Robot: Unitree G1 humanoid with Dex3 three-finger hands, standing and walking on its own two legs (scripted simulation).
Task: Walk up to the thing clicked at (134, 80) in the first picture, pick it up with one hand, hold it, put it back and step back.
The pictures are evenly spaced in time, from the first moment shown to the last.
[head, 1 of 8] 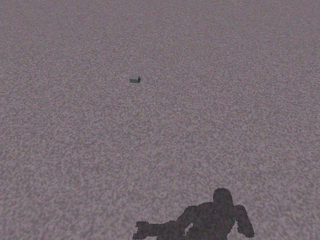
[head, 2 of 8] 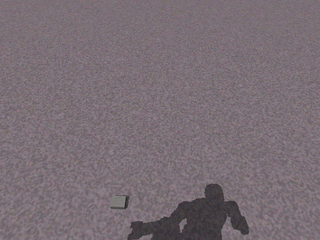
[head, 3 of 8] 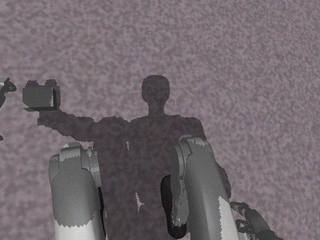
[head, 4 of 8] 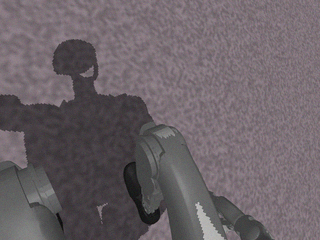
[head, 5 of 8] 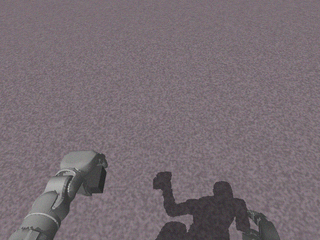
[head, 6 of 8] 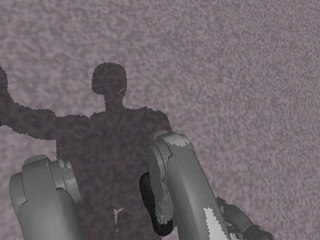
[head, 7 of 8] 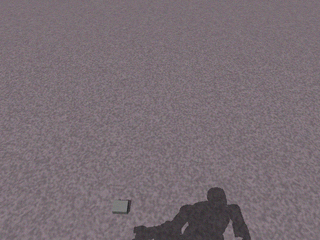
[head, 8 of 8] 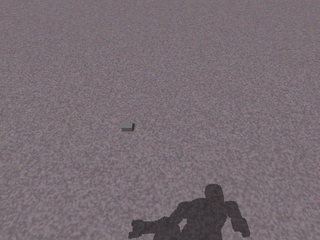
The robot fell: no
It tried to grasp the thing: yes
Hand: left
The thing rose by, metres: 0.68
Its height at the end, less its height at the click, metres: +0.00
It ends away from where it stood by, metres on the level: 0.02
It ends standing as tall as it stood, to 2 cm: yes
